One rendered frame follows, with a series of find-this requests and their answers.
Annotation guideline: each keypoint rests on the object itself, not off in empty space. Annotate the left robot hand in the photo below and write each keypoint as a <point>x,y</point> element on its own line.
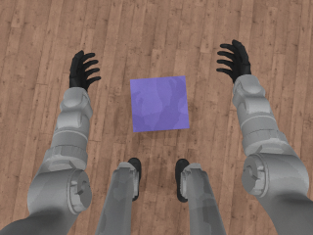
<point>78,73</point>

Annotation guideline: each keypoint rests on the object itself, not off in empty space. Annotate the robot right foot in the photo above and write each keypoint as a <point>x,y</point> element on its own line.
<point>180,165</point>

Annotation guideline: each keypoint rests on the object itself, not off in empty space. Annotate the robot left upper arm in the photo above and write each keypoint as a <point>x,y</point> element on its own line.
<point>55,200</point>

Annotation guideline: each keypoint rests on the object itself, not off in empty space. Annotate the robot left thigh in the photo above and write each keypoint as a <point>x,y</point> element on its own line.
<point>115,218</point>

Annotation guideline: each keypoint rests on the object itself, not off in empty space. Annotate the left robot forearm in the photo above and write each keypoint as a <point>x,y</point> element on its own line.
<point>70,138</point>

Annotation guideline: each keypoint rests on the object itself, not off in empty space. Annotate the right robot forearm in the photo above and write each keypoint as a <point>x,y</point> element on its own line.
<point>257,122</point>

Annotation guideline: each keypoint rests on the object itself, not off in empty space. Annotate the carton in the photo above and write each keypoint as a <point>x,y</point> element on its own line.
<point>159,103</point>

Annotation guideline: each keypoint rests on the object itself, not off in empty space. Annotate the right robot hand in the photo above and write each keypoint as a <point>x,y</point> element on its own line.
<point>240,65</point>

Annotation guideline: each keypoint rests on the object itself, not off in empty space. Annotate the robot right upper arm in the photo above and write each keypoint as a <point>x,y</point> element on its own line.
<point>279,182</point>

